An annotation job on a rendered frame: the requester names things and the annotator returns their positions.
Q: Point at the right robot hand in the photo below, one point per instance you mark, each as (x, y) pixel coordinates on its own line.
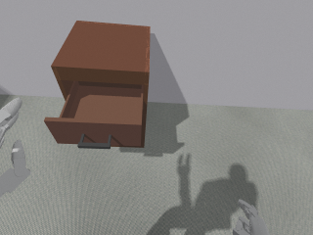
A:
(255, 225)

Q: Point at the drawer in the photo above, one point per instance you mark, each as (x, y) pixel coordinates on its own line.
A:
(100, 109)

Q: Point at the left robot hand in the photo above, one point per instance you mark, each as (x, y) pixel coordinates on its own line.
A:
(12, 177)

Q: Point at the handle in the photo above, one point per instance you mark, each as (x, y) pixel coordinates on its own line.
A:
(92, 145)

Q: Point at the cabinet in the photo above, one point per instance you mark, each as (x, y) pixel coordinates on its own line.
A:
(108, 53)

